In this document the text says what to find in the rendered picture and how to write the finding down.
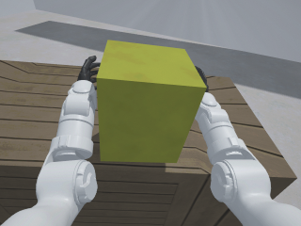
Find robot left upper arm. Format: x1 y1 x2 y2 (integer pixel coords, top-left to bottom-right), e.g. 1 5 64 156
1 159 98 226

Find robot left hand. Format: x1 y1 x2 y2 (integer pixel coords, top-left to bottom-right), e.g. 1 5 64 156
77 56 101 90

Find carton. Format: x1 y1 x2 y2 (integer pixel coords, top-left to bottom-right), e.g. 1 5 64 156
96 40 207 163

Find robot left forearm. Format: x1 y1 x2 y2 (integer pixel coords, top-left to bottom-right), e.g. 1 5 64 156
36 80 97 198

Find robot right forearm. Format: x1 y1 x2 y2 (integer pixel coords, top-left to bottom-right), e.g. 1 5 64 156
195 92 271 191

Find pedestal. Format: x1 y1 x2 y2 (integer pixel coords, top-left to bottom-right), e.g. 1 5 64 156
0 59 297 226

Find robot right hand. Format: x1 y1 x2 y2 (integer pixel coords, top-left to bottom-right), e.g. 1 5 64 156
195 66 209 92

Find robot right upper arm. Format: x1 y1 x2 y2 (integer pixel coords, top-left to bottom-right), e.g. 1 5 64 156
210 159 301 226

